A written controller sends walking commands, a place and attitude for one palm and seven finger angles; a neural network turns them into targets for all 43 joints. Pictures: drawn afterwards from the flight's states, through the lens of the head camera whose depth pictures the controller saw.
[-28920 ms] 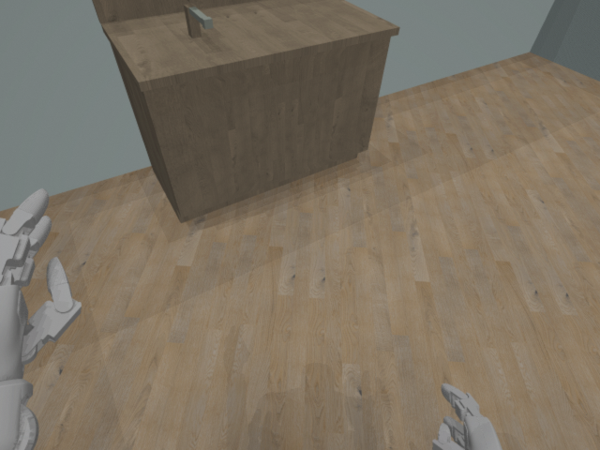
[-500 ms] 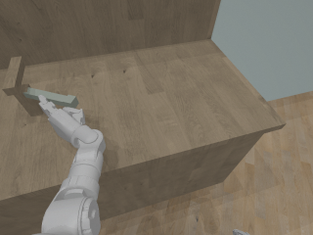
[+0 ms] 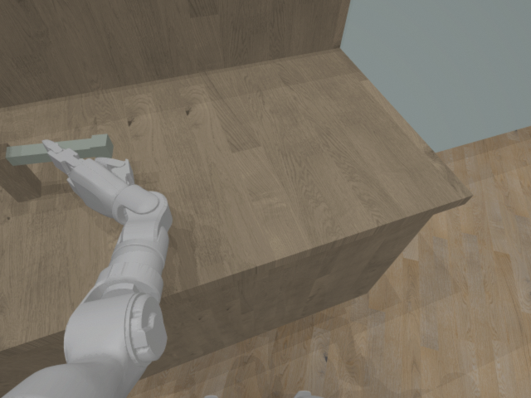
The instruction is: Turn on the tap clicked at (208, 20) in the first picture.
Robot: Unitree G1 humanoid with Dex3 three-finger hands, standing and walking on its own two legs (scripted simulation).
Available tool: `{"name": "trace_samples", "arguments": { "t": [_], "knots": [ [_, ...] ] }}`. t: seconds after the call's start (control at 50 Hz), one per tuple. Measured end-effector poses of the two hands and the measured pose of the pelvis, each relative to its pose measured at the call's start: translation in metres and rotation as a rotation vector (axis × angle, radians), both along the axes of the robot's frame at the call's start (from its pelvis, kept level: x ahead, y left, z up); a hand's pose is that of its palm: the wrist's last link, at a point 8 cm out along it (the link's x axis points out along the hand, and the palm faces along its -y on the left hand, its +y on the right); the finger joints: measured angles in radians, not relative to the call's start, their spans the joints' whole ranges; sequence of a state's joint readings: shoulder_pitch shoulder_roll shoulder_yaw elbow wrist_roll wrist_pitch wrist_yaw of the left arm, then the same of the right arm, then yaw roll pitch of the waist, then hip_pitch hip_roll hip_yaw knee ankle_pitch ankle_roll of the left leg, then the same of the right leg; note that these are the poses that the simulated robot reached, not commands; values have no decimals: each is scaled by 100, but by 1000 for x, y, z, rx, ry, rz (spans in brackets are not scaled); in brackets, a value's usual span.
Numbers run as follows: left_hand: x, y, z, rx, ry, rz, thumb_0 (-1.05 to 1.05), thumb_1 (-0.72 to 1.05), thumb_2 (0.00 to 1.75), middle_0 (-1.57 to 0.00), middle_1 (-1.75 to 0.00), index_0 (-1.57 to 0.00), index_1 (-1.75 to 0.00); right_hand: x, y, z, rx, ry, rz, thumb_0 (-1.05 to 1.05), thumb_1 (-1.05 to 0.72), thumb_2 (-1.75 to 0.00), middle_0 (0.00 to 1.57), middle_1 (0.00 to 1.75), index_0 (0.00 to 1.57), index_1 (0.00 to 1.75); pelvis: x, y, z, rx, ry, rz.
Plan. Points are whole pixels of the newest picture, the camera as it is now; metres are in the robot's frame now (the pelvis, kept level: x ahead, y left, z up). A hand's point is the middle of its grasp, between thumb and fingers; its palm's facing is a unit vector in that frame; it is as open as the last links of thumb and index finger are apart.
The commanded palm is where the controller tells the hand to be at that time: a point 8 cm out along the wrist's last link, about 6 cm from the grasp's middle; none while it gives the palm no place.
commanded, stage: lift the hand up off the lever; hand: left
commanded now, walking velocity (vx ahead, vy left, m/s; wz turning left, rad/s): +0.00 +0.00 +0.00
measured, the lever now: (102, 146) +0.50 +0.25 +0.08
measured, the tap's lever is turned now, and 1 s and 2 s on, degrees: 80 80 80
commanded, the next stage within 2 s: none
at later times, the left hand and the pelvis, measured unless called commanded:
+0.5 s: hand (123, 163) +0.46 +0.21 +0.09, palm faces +0.82 -0.57 -0.10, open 7.8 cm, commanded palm +0.40 +0.22 +0.10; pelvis +0.01 +0.00 +0.01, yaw +0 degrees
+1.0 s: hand (110, 160) +0.44 +0.22 +0.11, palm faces +0.82 -0.57 -0.08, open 7.8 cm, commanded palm +0.38 +0.23 +0.12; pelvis +0.01 +0.00 +0.02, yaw +0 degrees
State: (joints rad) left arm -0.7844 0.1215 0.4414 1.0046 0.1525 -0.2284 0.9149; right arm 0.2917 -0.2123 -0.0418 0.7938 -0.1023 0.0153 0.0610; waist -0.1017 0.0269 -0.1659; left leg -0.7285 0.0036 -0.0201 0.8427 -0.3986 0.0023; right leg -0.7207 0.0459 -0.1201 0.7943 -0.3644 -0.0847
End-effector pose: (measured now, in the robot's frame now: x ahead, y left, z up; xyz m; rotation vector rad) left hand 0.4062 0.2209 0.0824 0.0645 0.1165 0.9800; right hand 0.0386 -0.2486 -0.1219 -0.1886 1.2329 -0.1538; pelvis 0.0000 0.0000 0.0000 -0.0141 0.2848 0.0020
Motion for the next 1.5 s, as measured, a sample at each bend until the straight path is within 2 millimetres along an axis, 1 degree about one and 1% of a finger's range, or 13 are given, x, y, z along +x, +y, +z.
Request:
{"name": "trace_samples", "arguments": {
  "t": [0.1,0.18,0.34,0.44,0.58,0.78,0.96,1.1,1.22,1.36,1.5],
  "knots": [
    [0,1,1,-2,4,-1,1,90,90,-16,-15,-10,-12,-1,-3,3,-4,-1,-10,1,-90,-90,20,29,20,30,2,-1,2,0,-7,-1],
    [-3,1,2,-7,0,-5,1,90,89,-16,-15,-12,-13,3,-5,6,-6,-15,-8,1,-90,-90,20,29,20,30,4,-1,4,-1,-15,0],
    [-7,0,4,-15,4,-3,1,90,90,-16,-15,-14,-14,24,-2,9,-5,-63,12,1,-90,-90,20,29,20,30,6,0,7,0,-30,2],
    [-6,1,11,-8,-5,-7,1,90,90,-16,-15,-15,-15,37,1,11,1,-92,26,1,-90,-90,20,29,20,30,8,0,8,0,-37,5],
    [-7,1,17,-18,1,-13,1,90,90,-16,-15,-15,-15,49,7,13,14,-110,41,1,-90,-90,20,29,20,30,11,1,11,2,-49,6],
    [-13,5,22,-21,4,-8,1,90,90,-16,-15,-15,-15,55,8,18,10,-117,43,1,-90,-90,20,29,20,30,14,2,15,1,-71,9],
    [-18,9,32,-22,-8,-13,1,90,90,-16,-15,-15,-15,59,7,22,4,-130,39,1,-90,-90,20,29,20,30,14,4,18,1,-91,9],
    [-31,12,38,-33,-12,-14,1,90,89,-16,-15,-15,-15,65,10,27,9,-158,40,1,-90,-90,20,29,20,30,13,5,22,1,-120,7],
    [-42,16,44,-27,-17,-13,1,90,90,-15,-15,-15,-15,75,14,32,7,-193,59,1,-90,-90,20,29,20,30,9,6,23,1,-143,14],
    [-41,14,52,-23,-28,-26,1,90,90,-15,-15,-15,-15,83,19,35,5,-222,81,1,-90,-90,20,29,20,30,2,7,24,0,-149,19],
    [-38,10,57,-38,-17,-33,1,90,90,-15,-15,-15,-15,81,22,35,18,-222,75,1,-90,-90,20,29,20,30,2,9,26,2,-152,11]
  ]
}}
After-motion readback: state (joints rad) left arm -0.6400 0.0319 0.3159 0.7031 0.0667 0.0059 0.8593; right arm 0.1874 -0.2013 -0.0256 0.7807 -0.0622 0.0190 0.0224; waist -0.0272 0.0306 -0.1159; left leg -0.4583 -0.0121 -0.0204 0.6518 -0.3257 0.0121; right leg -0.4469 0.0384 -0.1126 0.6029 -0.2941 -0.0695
